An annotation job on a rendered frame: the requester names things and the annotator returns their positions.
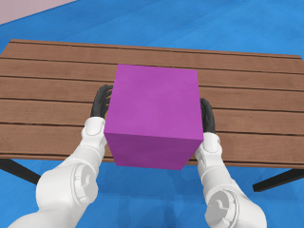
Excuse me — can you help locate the table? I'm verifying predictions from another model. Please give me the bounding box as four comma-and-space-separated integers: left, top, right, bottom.
0, 39, 304, 192

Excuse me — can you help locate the carton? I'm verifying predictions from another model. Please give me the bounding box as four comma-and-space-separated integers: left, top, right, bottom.
104, 64, 204, 170

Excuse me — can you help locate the right robot upper arm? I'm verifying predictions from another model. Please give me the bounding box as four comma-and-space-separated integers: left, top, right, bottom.
204, 190, 267, 228

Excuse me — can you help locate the left robot hand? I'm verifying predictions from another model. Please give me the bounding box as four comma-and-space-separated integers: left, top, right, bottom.
90, 85, 113, 119

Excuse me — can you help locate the robot left forearm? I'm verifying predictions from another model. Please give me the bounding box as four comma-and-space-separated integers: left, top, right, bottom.
35, 117, 107, 206

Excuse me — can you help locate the left robot upper arm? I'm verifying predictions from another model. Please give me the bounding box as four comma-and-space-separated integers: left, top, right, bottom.
8, 162, 99, 228

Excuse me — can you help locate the right robot hand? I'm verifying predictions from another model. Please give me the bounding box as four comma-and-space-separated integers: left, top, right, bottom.
199, 98, 216, 134

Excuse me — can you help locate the robot right forearm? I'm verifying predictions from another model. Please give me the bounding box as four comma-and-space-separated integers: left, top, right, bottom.
195, 132, 249, 205

